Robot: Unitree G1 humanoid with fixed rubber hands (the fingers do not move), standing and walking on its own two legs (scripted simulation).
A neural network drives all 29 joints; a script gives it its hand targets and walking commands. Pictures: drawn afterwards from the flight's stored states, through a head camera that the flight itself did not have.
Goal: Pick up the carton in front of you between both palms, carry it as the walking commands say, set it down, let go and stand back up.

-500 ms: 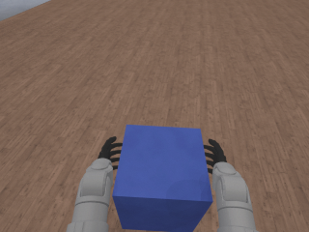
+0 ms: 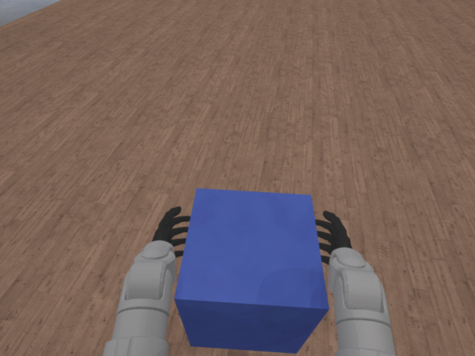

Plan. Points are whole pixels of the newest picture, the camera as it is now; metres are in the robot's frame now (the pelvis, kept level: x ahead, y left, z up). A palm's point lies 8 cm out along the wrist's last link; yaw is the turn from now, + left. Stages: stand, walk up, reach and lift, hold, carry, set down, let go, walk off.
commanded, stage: hold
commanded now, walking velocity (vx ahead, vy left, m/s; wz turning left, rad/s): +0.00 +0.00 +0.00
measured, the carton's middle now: (248, 273) +0.29 -0.01 -0.04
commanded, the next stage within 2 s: set down in 0.02 s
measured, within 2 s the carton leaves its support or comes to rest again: neither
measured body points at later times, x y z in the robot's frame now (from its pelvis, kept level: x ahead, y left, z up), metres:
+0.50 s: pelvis -0.04 -0.03 -0.03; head +0.08 -0.03 +0.40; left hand +0.32 +0.18 -0.06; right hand +0.36 -0.12 -0.06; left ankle -0.04 +0.10 -0.74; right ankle +0.07 -0.12 -0.74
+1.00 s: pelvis -0.06 -0.02 -0.17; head +0.17 +0.00 +0.22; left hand +0.38 +0.17 -0.25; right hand +0.39 -0.13 -0.25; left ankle -0.04 +0.10 -0.74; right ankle +0.07 -0.12 -0.74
